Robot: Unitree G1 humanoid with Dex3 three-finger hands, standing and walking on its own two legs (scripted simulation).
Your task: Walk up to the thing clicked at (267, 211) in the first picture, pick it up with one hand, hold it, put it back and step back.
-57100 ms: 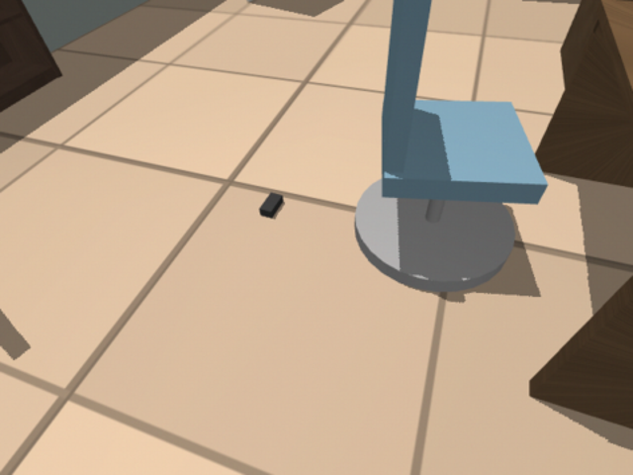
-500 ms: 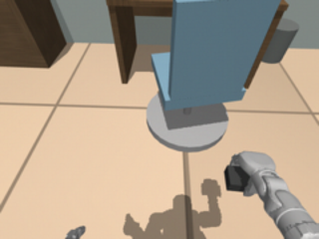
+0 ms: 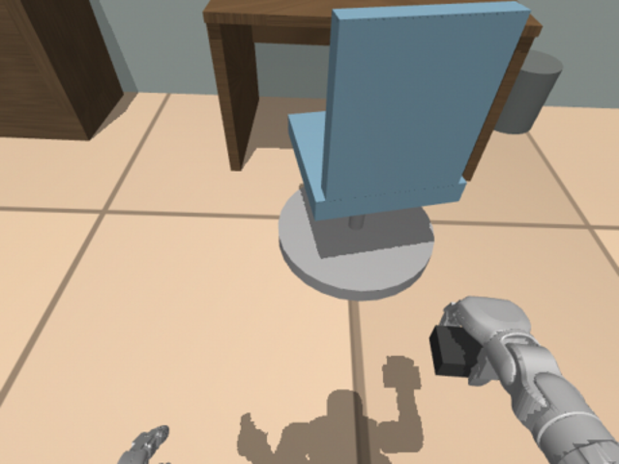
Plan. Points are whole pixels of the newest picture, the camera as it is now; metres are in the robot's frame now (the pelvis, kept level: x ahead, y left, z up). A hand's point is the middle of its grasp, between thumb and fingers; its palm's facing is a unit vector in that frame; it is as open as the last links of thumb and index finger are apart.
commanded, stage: hold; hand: right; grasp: from above
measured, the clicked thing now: (475, 352) +0.31 -0.22 -0.07
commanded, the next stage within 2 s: crouch in 0.94 s
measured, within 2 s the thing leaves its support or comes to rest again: neither
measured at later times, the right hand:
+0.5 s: hand (484, 350) +0.29 -0.21 -0.03, palm faces -0.44 +0.07 -0.89, open 8.8 cm
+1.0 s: hand (483, 345) +0.30 -0.22 -0.03, palm faces -0.44 +0.07 -0.89, open 8.8 cm
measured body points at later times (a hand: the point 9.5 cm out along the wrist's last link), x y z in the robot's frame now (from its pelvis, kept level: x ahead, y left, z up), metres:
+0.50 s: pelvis +0.00 +0.00 +0.01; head +0.00 +0.03 +0.45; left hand +0.15 +0.25 -0.11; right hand +0.31 -0.22 +0.02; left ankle +0.02 +0.13 -0.73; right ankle +0.01 -0.13 -0.73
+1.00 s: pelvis +0.01 +0.00 +0.01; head +0.01 +0.03 +0.46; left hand +0.15 +0.25 -0.11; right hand +0.32 -0.22 +0.02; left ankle +0.02 +0.13 -0.73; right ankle +0.01 -0.13 -0.73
